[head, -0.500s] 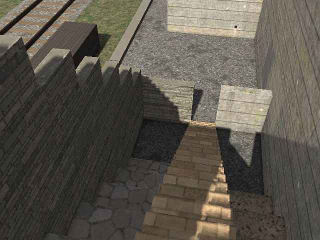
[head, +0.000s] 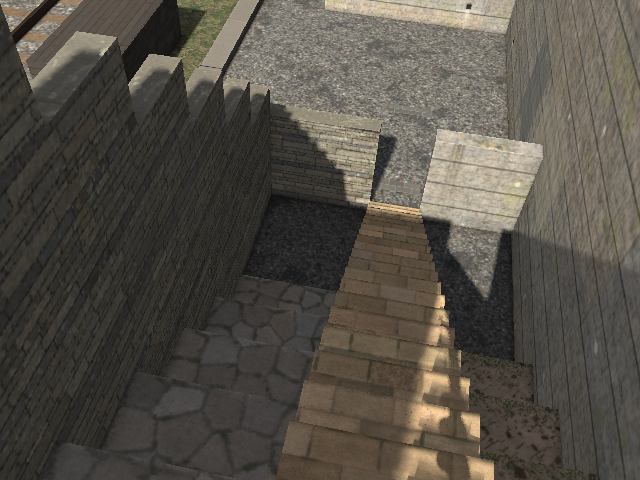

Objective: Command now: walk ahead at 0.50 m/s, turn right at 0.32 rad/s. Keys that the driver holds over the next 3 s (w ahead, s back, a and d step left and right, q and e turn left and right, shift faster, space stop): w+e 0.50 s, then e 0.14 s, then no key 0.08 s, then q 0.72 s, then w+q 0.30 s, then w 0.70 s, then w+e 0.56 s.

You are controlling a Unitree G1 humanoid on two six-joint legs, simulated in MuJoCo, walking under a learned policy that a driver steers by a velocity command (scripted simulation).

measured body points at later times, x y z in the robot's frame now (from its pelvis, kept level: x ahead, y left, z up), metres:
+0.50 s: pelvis +0.23 -0.12 -0.20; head +0.25 -0.13 +0.25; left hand +0.29 +0.14 -0.34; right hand +0.24 -0.39 -0.34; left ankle +0.20 +0.06 -0.70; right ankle +0.19 -0.18 -0.92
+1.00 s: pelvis +0.43 -0.16 -0.39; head +0.41 -0.16 +0.06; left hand +0.67 -0.07 -0.50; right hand +0.21 -0.25 -0.53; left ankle +0.46 -0.10 -1.11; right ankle +0.39 -0.34 -0.92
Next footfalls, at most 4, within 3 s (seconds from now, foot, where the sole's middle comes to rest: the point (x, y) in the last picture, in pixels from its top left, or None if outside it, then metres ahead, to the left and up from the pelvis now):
0.36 right None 0.23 -0.19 -0.96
0.82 left None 0.50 -0.12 -1.15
1.16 right None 0.46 -0.36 -1.15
1.52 left None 0.51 -0.13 -1.15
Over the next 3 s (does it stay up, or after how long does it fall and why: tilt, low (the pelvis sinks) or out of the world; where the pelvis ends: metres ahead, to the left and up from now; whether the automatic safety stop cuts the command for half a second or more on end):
stays up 1.05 -0.25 -0.78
